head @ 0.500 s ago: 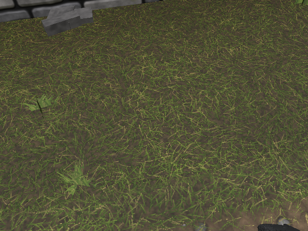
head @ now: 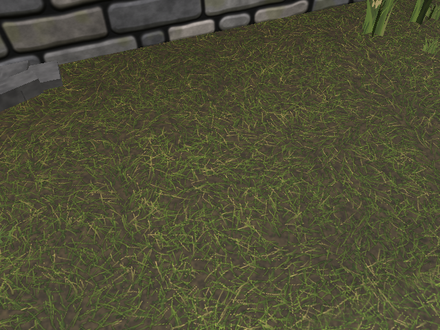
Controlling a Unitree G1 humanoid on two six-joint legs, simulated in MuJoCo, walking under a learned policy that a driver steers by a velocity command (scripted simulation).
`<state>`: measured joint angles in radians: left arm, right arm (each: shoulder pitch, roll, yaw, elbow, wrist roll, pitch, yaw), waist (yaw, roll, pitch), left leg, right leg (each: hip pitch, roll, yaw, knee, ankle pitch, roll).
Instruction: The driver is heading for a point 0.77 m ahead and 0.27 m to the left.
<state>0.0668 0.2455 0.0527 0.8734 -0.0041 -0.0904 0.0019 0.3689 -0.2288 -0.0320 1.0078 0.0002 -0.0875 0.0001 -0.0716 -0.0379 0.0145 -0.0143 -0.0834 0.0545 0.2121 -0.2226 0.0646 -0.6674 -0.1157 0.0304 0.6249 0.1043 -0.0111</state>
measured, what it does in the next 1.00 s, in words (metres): walks ahead, turning left: right foot, then left foot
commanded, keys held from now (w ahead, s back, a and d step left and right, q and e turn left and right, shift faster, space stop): no key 0.16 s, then q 0.54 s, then w+q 0.30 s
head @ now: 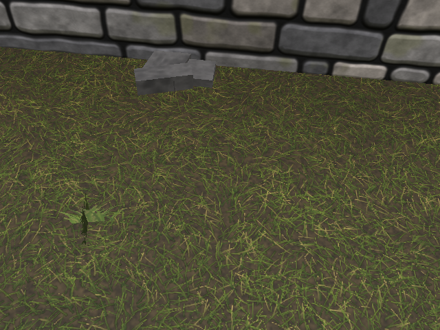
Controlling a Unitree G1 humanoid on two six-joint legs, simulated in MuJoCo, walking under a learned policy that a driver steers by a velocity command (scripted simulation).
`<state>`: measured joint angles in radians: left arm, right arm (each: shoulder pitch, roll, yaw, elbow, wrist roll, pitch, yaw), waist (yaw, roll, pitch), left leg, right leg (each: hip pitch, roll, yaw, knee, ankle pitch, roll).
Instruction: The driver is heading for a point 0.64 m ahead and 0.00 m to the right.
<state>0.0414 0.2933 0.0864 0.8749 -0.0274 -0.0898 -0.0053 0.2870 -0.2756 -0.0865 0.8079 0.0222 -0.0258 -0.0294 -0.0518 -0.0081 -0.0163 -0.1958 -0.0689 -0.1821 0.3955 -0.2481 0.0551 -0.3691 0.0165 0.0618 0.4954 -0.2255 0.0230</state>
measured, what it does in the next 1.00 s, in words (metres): walks ahead: right foot, then left foot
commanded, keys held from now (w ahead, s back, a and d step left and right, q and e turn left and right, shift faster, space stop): w+q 0.20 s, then w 0.38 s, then w+e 0.32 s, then no key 0.10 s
